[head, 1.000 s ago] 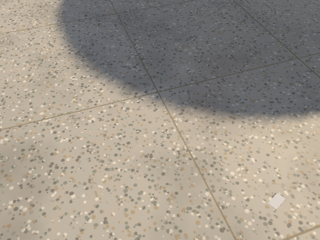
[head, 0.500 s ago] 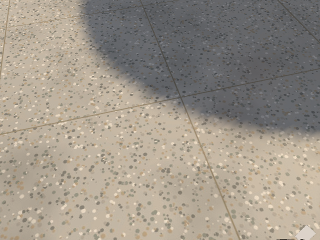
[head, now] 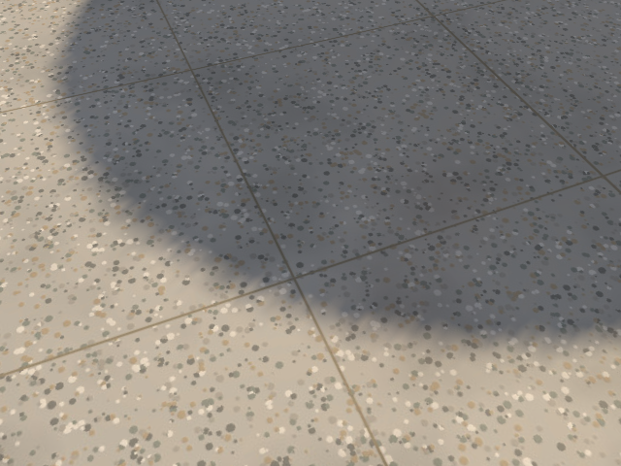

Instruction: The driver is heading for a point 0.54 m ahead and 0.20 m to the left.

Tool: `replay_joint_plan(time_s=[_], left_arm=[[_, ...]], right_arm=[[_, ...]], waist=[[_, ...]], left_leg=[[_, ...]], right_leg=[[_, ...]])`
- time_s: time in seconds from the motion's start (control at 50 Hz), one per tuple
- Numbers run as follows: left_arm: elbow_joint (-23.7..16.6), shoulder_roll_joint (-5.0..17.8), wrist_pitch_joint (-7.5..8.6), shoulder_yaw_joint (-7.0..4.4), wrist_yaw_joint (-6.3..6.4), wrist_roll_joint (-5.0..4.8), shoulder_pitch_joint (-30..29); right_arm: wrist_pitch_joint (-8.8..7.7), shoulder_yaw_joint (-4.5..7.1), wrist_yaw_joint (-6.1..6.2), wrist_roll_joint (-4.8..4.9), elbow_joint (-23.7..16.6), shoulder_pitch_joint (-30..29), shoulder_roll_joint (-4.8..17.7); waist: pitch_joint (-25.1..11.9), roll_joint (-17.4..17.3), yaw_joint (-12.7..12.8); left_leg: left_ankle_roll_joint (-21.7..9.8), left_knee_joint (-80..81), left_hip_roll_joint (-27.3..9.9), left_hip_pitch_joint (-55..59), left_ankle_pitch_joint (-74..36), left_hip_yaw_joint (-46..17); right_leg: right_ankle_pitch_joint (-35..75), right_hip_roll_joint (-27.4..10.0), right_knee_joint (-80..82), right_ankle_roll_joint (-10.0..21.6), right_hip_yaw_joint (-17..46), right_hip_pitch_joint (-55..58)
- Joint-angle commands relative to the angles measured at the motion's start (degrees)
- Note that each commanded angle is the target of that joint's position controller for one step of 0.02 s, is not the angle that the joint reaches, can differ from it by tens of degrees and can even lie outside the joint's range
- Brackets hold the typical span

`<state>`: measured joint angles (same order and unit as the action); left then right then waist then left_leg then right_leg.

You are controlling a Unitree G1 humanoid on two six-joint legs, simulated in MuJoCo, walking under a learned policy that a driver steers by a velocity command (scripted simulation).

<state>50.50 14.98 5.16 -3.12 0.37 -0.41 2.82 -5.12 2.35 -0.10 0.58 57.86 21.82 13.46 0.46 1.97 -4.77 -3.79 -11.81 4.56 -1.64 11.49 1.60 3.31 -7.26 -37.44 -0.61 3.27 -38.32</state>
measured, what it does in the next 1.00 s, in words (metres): walks ahead, turning left: right foot, then left foot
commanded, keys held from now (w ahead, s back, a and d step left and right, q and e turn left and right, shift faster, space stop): w+q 0.20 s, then q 0.80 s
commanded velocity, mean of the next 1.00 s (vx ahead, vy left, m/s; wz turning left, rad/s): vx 0.21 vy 0.00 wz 0.52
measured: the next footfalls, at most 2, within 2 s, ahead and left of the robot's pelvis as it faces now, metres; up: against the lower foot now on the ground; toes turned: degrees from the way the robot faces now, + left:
right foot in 0.14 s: +0.28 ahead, -0.15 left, +0.00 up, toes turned +4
left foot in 0.60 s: +0.37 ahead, +0.12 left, +0.00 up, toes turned +23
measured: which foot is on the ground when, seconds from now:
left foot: down 0.00-0.16, up 0.18-0.58, down 0.60-1.00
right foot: up 0.00-0.12, down 0.14-0.62, up 0.64-1.00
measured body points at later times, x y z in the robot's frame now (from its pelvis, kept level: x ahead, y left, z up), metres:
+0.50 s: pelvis +0.24 -0.04 +0.00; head +0.28 -0.02 +0.44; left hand +0.23 +0.25 -0.13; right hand +0.47 -0.26 -0.11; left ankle +0.33 +0.12 -0.70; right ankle +0.24 -0.15 -0.75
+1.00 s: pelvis +0.32 +0.00 -0.01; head +0.35 +0.03 +0.44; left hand +0.30 +0.32 -0.13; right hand +0.60 -0.16 -0.10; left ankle +0.33 +0.11 -0.75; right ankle +0.42 -0.12 -0.72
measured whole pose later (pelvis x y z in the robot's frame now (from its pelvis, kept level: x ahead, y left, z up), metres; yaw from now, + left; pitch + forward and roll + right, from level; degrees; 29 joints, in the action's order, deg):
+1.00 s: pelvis +0.32 +0.00 -0.01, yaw +33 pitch +3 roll -1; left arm 47.2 16.9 0.4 -3.9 1.9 -0.2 5.2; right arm 1.8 5.1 1.8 0.1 37.2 9.5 17.2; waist 1.8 0.1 -1.4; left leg -3.1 -27.3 6.4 -22.8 6.9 -8.9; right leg -19.7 0.8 -42.1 -3.7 6.1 -25.3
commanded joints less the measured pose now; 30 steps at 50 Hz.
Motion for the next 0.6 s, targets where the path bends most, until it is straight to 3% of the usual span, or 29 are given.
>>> replay_joint_plan(time_s=[0.02,0.1,0.12,0.14,0.16,0.18,0.2,0.22,0.24,0.26,0.3,0.34,0.44,0.52,0.56,0.58,0.6], left_arm=[[-4.8,2.58,1.17,0.02,-0.91,-0.43,-7.28],[-5.79,5.94,2.3,-0.82,-1.68,-0.84,-6.03],[-4.84,7.37,2.55,-1.57,-1.54,-0.84,-1.66],[-2.59,10.17,2.8,-2.94,-1.11,-0.52,7.23],[-1.31,14.62,2.75,-4.06,-0.55,0.39,18.0],[-0.18,17.27,1.94,-4.59,-0.92,0.63,20.18],[-1.45,10.41,1.96,-2.8,-1.02,0.69,18.29],[-2.52,7.32,1.99,-1.83,-0.82,0.67,13.54],[-3.15,6.51,1.94,-1.39,-0.9,0.98,9.13],[-3.14,5.44,1.8,-1.22,-1.02,1.3,6.57],[-2.59,4.48,1.83,-1.12,-0.93,1.89,4.56],[-2.05,6.25,1.7,-1.71,-0.21,1.64,4.07],[-2.24,9.27,-0.22,-2.68,1.75,0.78,2.67],[-1.88,10.95,-1.72,-3.21,1.89,-0.76,3.61],[-2.13,11.71,-2.54,-3.56,1.98,-1.52,3.15],[-2.28,11.41,-2.93,-3.56,2.09,-1.81,2.74],[-1.58,9.79,-3.19,-3.21,1.83,-1.14,6.03]], right_arm=[[-0.04,1.97,0.71,0.7,-2.27,1.72,9.69],[1.13,2.84,1.27,0.86,-2.51,1.85,10.79],[1.37,2.89,1.26,0.78,-3.02,0.84,10.77],[1.41,2.32,1.1,0.35,-3.85,0.17,9.16],[1.4,1.19,0.99,-0.86,-6.34,-0.5,5.89],[0.38,-0.36,0.79,0.61,-7.53,6.95,-0.42],[-0.01,1.13,0.97,1.92,-6.83,4.87,6.43],[0.03,2.19,1.18,2.43,-8.17,0.08,9.46],[0.44,2.39,1.58,1.9,-8.39,-1.53,8.91],[0.99,2.88,1.8,1.03,-8.55,-2.07,8.29],[2.83,3.12,1.57,1.18,-8.94,-0.25,5.63],[4.12,2.95,1.42,1.06,-11.28,-2.41,4.24],[4.78,2.58,-0.28,0.27,-15.61,-8.96,4.2],[5.56,3.37,-1.9,-0.07,-18.91,-13.21,6.46],[5.79,3.95,-2.4,-0.09,-19.8,-12.63,7.54],[5.65,4.53,-2.33,-0.18,-19.29,-9.71,8.28],[5.37,5.94,-1.54,-0.45,-18.19,-5.12,11.5]], waist=[[4.33,-4.3,0.24],[2.64,-6.81,2.94],[0.3,-7.35,5.57],[-5.81,-6.57,9.52],[-16.19,-0.13,13.14],[-22.93,17.77,8.86],[-19.35,11.52,10.07],[-11.13,7.38,9.61],[-7.03,2.7,7.48],[-4.4,1.8,5.81],[-3.14,4.23,3.16],[-1.62,4.25,2.54],[-3.03,3.24,3.83],[-3.0,3.28,4.59],[-3.03,3.38,3.68],[-4.22,2.33,1.9],[-6.91,-2.34,0.55]], left_leg=[[-8.13,3.12,-15.11,-4.81,-8.7,-10.14],[-6.46,-3.63,-17.76,-0.1,-12.07,-14.15],[-5.54,-8.18,-16.66,-0.51,-17.75,-13.75],[-3.84,-18.56,-13.11,-3.93,-21.05,-11.62],[-1.6,-36.82,-8.04,-14.48,-8.33,-7.92],[1.45,-54.55,-0.47,-35.74,21.81,-4.51],[1.02,-61.79,-4.22,-40.67,21.88,-10.41],[0.88,-62.66,-6.09,-42.45,17.03,-9.51],[1.73,-61.45,-8.37,-39.2,13.11,-8.23],[2.38,-59.12,-9.62,-36.52,11.34,-7.94],[3.27,-56.27,-10.77,-31.15,9.8,-6.44],[4.25,-51.51,-10.77,-32.09,6.9,-4.96],[4.49,-34.22,-10.03,-27.42,-6.61,-1.45],[2.53,-27.29,-8.82,-25.97,-4.58,-0.23],[0.69,-23.54,-7.36,-24.02,-1.66,1.21],[-0.73,-18.92,-5.45,-19.11,-4.44,2.54],[-2.94,-14.37,-4.05,-10.33,-15.28,1.06]], right_leg=[[2.39,2.99,6.39,-0.73,-1.66,3.8],[-4.31,4.4,11.2,0.81,-0.72,10.32],[-6.32,5.3,12.41,1.9,-1.68,16.74],[-6.67,4.29,11.82,4.05,-1.16,29.53],[-8.46,-6.85,9.68,7.7,9.82,46.95],[-19.72,-18.76,16.25,15.37,35.0,63.35],[-25.66,-16.78,19.61,13.56,36.3,59.57],[-16.96,-15.33,19.8,11.29,25.73,51.45],[-2.8,-13.26,20.1,10.54,17.58,43.06],[7.75,-11.45,20.46,10.36,11.42,37.03],[17.11,-8.79,21.77,10.33,2.79,30.31],[20.43,-8.78,23.72,11.64,-1.72,28.07],[18.78,-8.06,24.22,11.58,-10.17,28.66],[15.22,-9.9,19.51,9.78,-11.23,33.42],[15.69,-10.39,14.19,8.21,-11.4,34.98],[16.81,-8.83,8.25,6.49,-12.86,34.3],[12.65,-5.02,-1.91,3.39,-14.55,31.08]])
